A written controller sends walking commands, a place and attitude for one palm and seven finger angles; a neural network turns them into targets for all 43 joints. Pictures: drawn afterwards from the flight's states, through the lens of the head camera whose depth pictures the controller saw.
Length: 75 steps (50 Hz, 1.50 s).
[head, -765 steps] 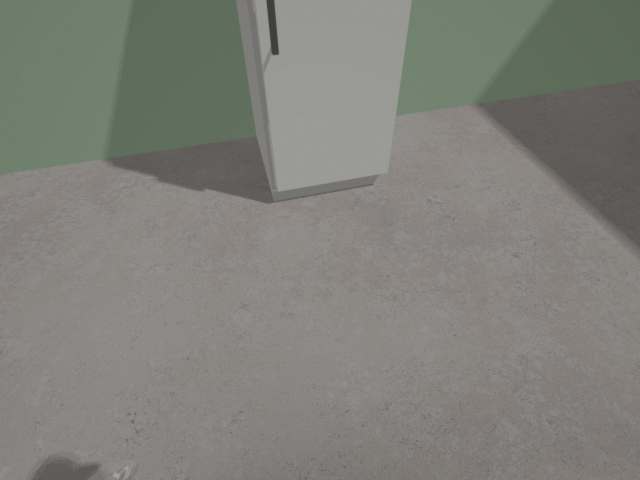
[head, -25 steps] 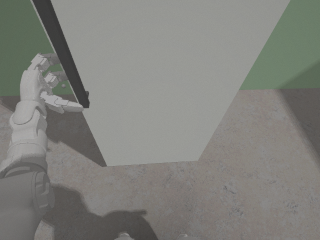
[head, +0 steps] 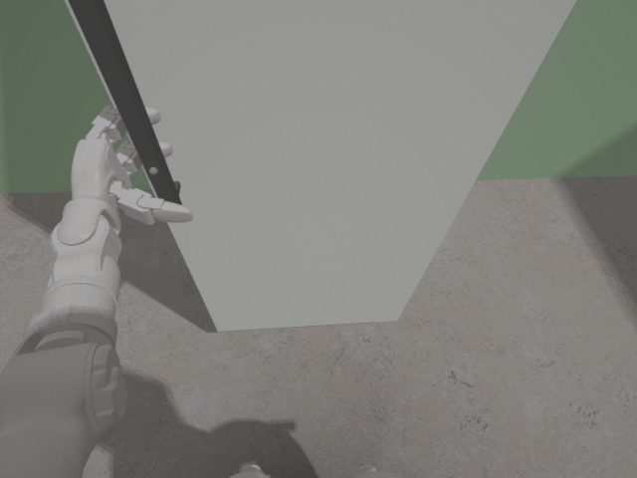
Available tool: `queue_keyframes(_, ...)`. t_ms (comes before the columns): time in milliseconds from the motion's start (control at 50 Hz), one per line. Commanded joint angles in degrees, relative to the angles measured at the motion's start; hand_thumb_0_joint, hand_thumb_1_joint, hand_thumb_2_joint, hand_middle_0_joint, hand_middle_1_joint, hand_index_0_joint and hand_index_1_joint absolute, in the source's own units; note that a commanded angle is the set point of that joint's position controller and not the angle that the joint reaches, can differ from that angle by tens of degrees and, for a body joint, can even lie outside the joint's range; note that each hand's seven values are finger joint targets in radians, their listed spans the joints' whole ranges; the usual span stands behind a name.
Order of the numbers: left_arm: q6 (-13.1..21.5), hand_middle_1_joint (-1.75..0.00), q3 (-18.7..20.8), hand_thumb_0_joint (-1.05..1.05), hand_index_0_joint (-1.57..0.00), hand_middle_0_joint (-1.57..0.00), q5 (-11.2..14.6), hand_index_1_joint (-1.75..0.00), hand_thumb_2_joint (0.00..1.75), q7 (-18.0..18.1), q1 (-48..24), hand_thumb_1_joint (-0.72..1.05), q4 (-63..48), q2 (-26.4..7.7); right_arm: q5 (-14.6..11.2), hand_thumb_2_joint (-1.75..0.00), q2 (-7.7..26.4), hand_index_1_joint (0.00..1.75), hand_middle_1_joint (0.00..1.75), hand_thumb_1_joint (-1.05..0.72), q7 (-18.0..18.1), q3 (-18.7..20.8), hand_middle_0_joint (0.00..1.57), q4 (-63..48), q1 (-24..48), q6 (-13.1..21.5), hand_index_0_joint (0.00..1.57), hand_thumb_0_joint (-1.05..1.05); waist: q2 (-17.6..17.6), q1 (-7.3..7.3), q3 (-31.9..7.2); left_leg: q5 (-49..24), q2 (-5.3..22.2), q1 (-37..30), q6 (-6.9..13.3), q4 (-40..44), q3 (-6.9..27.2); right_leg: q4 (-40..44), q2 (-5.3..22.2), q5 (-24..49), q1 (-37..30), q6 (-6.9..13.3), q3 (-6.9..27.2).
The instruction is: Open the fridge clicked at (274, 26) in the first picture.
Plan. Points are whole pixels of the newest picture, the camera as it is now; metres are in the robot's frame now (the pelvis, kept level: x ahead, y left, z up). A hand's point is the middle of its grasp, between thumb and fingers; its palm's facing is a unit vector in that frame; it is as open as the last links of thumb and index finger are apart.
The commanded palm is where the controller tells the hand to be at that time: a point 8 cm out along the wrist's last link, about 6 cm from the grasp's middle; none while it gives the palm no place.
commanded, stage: slide the fingers in behind the handle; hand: left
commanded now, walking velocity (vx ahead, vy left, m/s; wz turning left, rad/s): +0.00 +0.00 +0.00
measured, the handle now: (130, 87) +0.52 +0.21 +0.19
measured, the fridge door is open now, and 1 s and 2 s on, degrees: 0 0 0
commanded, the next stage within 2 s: grip the handle and tug to test in 0.72 s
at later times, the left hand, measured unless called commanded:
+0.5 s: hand (165, 169) +0.47 +0.18 +0.11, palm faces +0.05 -1.00 -0.01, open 14.0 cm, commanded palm +0.44 +0.23 +0.11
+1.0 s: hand (161, 169) +0.47 +0.19 +0.11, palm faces +0.04 -1.00 +0.00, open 13.2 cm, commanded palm +0.45 +0.23 +0.11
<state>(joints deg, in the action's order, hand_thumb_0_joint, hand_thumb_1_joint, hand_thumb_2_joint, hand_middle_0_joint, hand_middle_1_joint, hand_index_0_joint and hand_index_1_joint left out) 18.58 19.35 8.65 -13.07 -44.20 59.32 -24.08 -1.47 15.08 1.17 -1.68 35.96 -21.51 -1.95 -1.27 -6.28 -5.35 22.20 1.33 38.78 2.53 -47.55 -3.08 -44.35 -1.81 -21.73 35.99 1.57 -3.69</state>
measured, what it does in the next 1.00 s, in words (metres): stands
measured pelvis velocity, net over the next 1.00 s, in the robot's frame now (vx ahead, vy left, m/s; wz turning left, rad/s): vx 0.00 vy -0.01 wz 0.01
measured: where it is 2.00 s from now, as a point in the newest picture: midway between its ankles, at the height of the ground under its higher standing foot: outside the picture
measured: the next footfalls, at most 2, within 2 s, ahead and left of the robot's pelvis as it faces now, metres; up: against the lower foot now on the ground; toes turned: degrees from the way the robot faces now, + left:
none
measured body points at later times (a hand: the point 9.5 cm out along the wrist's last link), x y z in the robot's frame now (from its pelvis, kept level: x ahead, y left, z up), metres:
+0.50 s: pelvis -0.01 -0.01 +0.00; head +0.07 +0.00 +0.44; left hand +0.46 +0.23 +0.11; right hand +0.03 -0.28 -0.11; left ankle +0.01 +0.09 -0.70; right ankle +0.00 -0.11 -0.70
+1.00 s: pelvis +0.00 -0.01 +0.00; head +0.08 +0.00 +0.44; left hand +0.47 +0.24 +0.11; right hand +0.05 -0.27 -0.11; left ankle +0.01 +0.09 -0.70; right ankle +0.00 -0.11 -0.70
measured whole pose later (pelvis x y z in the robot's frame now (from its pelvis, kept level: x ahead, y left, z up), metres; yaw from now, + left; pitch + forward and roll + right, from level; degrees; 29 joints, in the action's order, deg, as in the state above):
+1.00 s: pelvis +0.00 -0.01 +0.00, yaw +0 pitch +14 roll -2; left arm 19.3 19.3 8.4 -12.8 -46.0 62.1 -24.7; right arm -1.6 15.3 1.6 -1.6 36.3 -21.2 -1.8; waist -1.1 -6.5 -4.9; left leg 22.1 1.5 39.0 1.9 -47.1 -2.4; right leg -44.1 -2.2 -21.9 36.2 2.2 -4.2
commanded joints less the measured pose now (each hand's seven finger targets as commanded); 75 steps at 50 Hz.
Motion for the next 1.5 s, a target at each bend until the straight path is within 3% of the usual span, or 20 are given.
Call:
queue_keyframes(0, 3.8, -1.2, 2.9, 0.0, -0.3, -0.3, 0.5, -1.2, 0.3, 1.1, -25.3, -0.5, -10.7, -15.8, -0.3, -0.9, 9.9, 0.3, 0.3, -0.9, 1.0, 3.4, 0.2, -4.5, -5.3, 1.0, 0.2, 0.0, -1.5, 0.14, -20.5, -19.3, -0.4, -15.6, -0.6, 5.0, 5.5, 4.3, -1.0, 19.0, -6.4, -0.5, 2.1)
queue_keyframes(20, 3.6, -1.2, 0.8, 0.0, -0.3, -0.3, 0.3, -1.2, 0.3, 0.9, -25.9, -0.5, -10.6, -13.5, -0.5, -0.9, 9.6, 0.3, 0.3, -0.9, 0.9, 3.3, 0.2, -4.7, -5.0, 1.1, 0.2, 0.0, -2.5, -0.41, -19.5, -18.3, -0.5, -15.6, -0.6, 5.2, 5.3, 4.6, -1.0, 18.2, -5.7, -0.5, 2.2)
queue_keyframes(80, 3.9, -1.2, 2.3, 0.0, -0.3, -0.3, 0.5, -1.2, 0.3, 0.8, -25.5, -0.5, -10.9, -15.2, -0.4, -0.9, 9.9, 0.3, 0.3, -0.9, 1.1, 3.5, 0.2, -4.6, -5.5, 1.2, 0.2, 0.0, -1.9, -0.06, -20.3, -18.2, -0.6, -15.7, -0.4, 4.9, 5.3, 4.8, -1.0, 18.3, -6.5, -0.3, 2.4)
queue_keyframes(180, 4.5, -1.2, -0.1, 0.0, -0.3, -0.3, 1.1, -1.2, 0.3, 0.1, -28.5, -0.5, -10.5, -12.3, -0.4, -0.9, 9.6, 0.3, 0.3, -0.9, 1.3, 3.5, 0.2, -3.9, -5.7, 1.7, 0.2, 0.0, -2.4, -1.37, -20.4, -16.2, -0.7, -15.8, -0.2, 4.8, 5.1, 5.2, -0.9, 17.2, -5.6, -0.5, 2.8)
queue_keyframes(220, 4.5, -1.2, 0.8, 0.0, -0.3, -0.3, 0.8, -1.2, 0.3, 0.4, -29.1, -0.5, -9.2, -13.8, -0.4, -0.9, 9.8, 0.3, 0.3, -0.9, 1.3, 3.5, 0.2, -3.3, -5.9, 1.8, 0.2, 0.0, -2.8, -1.16, -20.2, -15.8, -0.6, -15.5, -0.4, 5.0, 5.4, 5.1, -0.9, 16.7, -5.0, -0.5, 2.8)
queue_keyframes(260, 4.4, -1.2, -1.4, 0.0, -0.3, -0.3, 0.8, -1.2, 0.3, 0.4, -29.9, -0.5, -9.3, -11.0, -0.5, -0.9, 9.5, 0.3, 0.3, -0.9, 1.1, 3.4, 0.2, -3.3, -5.7, 2.0, 0.2, 0.0, -3.2, -1.74, -19.9, -14.8, -0.7, -15.7, -0.3, 5.0, 5.3, 5.4, -0.8, 15.8, -4.3, -0.6, 2.8)
queue_keyframes(280, 4.8, -1.2, 1.2, 0.0, -0.3, -0.3, 0.7, -1.2, 0.3, 0.8, -29.6, -0.5, -9.3, -13.8, -0.3, -0.9, 9.9, 0.3, 0.3, -0.9, 1.2, 3.6, 0.2, -3.1, -6.3, 2.1, 0.2, 0.0, -2.3, -1.15, -20.7, -15.8, -0.7, -15.6, -0.2, 4.6, 5.5, 5.1, -0.9, 16.3, -5.0, -0.4, 2.8)
queue_keyframes(420, 4.8, -1.2, 2.5, 0.0, -0.3, -0.3, -0.4, -1.2, 0.3, 1.8, -29.9, -0.5, -9.1, -16.5, -0.3, -0.9, 9.9, 0.3, 0.3, -0.9, 1.3, 3.4, 0.2, -3.5, -6.1, 2.0, 0.2, 0.0, -3.8, -0.62, -22.1, -15.2, -1.0, -13.9, -0.2, 4.8, 4.8, 4.9, -0.6, 17.3, -7.0, -0.7, 3.5)
queue_keyframes(460, 4.9, -1.2, 0.8, 0.0, -0.3, -0.3, -0.4, -1.2, 0.3, 1.6, -29.3, -0.5, -9.6, -14.5, -0.4, -0.9, 9.6, 0.3, 0.3, -0.9, 1.2, 3.4, 0.2, -3.9, -5.9, 1.9, 0.2, 0.0, -3.8, -0.94, -22.6, -16.2, -1.0, -14.4, -0.2, 4.6, 4.6, 4.9, -0.6, 18.4, -7.1, -0.8, 3.5)
queue_keyframes(540, 5.1, -1.2, 3.0, 0.0, -0.3, -0.3, 0.3, -1.2, 0.3, 1.1, -27.5, -0.5, -9.8, -16.5, -0.4, -0.9, 9.9, 0.3, 0.3, -0.9, 1.2, 3.6, 0.2, -4.0, -6.3, 1.7, 0.2, 0.0, -2.3, -0.34, -24.1, -18.0, -1.0, -14.4, -0.1, 4.3, 4.3, 4.8, -0.8, 21.0, -9.4, -0.8, 3.8)
queue_keyframes(660, 4.5, -1.2, 0.4, 0.0, -0.3, -0.3, 0.6, -1.2, 0.3, 0.0, -26.6, -0.5, -10.5, -13.6, -0.7, -0.9, 9.5, 0.3, 0.3, -0.9, 1.2, 3.5, 0.2, -4.0, -5.8, 1.4, 0.2, 0.0, -4.1, -0.84, -21.5, -18.9, -0.9, -15.3, -0.1, 4.5, 4.1, 5.3, -0.8, 21.9, -7.8, -0.8, 3.5)
queue_keyframes(740, 3.5, -1.2, 0.2, 0.0, -0.3, -0.3, 1.1, -1.2, 0.3, 0.0, -25.8, -0.5, -8.4, -12.8, -0.6, -0.9, 9.7, 0.3, 0.3, -0.9, 1.2, 3.6, 0.2, -3.8, -6.0, 1.1, 0.2, 0.0, -1.6, -1.2, -19.1, -17.5, -0.8, -14.3, 0.0, 4.8, 4.5, 5.5, -0.9, 20.1, -6.6, -0.8, 3.0)
queue_keyframes(800, 3.4, -1.2, 0.7, 0.0, -0.3, -0.3, 1.2, -1.2, 0.3, 0.2, -27.1, -0.5, -9.4, -13.3, -0.6, -0.9, 9.7, 0.3, 0.3, -0.9, 1.3, 3.6, 0.2, -3.9, -6.0, 1.2, 0.2, 0.0, -2.6, -1.02, -20.8, -18.4, -0.9, -15.0, 0.0, 4.7, 4.5, 5.3, -0.7, 20.9, -7.2, -0.8, 3.2)
queue_keyframes(880, 4.5, -1.23, 2.1, 0.0, -0.32, -0.32, 0.8, -1.23, 0.38, 0.9, -29.1, -0.31, -11.1, -15.4, -0.3, -0.9, 9.7, 0.3, 0.3, -0.9, 1.3, 3.5, 0.2, -3.7, -6.3, 1.3, 0.2, 0.0, -2.1, -1.02, -22.3, -19.7, -1.0, -15.2, 0.1, 4.1, 4.6, 4.7, -0.7, 22.0, -8.2, -0.8, 3.4)
queue_keyframes(1020, 4.3, -1.27, 0.9, 0.0, -0.35, -0.35, 0.3, -1.27, 0.52, 0.9, -29.1, 0.01, -9.2, -13.9, -0.3, -0.9, 9.7, 0.3, 0.3, -0.9, 1.1, 3.5, 0.2, -3.4, -6.2, 1.2, 0.2, 0.0, -4.7, -1.11, -22.4, -20.5, -0.7, -17.0, -0.4, 3.9, 5.3, 4.3, -0.9, 20.7, -5.3, -0.6, 2.8)
queue_keyframes(1180, 4.3, -1.33, -0.1, 0.0, -0.4, -0.4, 0.7, -1.33, 0.68, 0.9, -29.4, 0.39, -9.4, -12.1, -0.2, -0.9, 9.8, 0.3, 0.3, -0.9, 1.0, 3.7, 0.2, -3.3, -6.6, 1.2, 0.2, 0.0, -2.4, -1.68, -21.8, -21.3, -0.6, -17.3, -0.4, 3.9, 5.6, 4.3, -1.1, 20.7, -4.9, -0.5, 2.2)
queue_keyframes(1220, 4.5, -1.34, 0.3, 0.0, -0.41, -0.41, 0.5, -1.34, 0.72, 1.1, -27.2, 0.48, -10.3, -12.4, -0.2, -0.9, 9.7, 0.3, 0.3, -0.9, 0.8, 3.7, 0.2, -3.7, -6.2, 1.0, 0.2, 0.0, -3.7, -0.55, -23.3, -21.9, -0.6, -18.1, -0.6, 4.1, 5.6, 4.1, -1.1, 20.9, -5.4, -0.4, 2.3)
queue_keyframes(1360, 4.2, -1.39, 0.2, 0.0, -0.44, -0.44, 0.8, -1.39, 0.86, 1.5, -25.4, 0.81, -10.8, -11.3, -0.3, -0.9, 9.5, 0.3, 0.3, -0.9, 0.6, 3.8, 0.2, -4.0, -5.8, 0.9, 0.2, 0.0, -3.0, -0.19, -21.8, -21.5, -0.5, -17.5, -0.7, 4.4, 5.2, 4.4, -1.2, 20.9, -5.8, -0.4, 2.2)
queue_keyframes(1400, 4.5, -1.4, 2.0, 0.0, -0.45, -0.45, 0.5, -1.4, 0.9, 2.0, -26.4, 0.9, -11.4, -13.8, -0.1, -0.9, 9.7, 0.3, 0.3, -0.9, 0.7, 3.8, 0.2, -3.8, -6.0, 0.9, 0.2, 0.0, -2.9, 0.17, -22.3, -21.1, -0.6, -17.0, -0.6, 4.5, 5.3, 4.3, -1.1, 20.8, -6.5, -0.4, 2.4)
queue_keyframes(1480, 4.9, -1.4, 2.3, 0.0, -0.45, -0.45, 0.3, -1.4, 0.9, 2.1, -25.9, 0.9, -12.5, -14.5, -0.1, -0.9, 9.6, 0.3, 0.3, -0.9, 0.9, 3.7, 0.2, -4.2, -5.9, 0.9, 0.2, 0.0, -2.4, 0.37, -22.2, -21.7, -0.7, -16.4, -0.5, 4.6, 4.9, 4.3, -1.0, 22.0, -8.2, -0.3, 2.5)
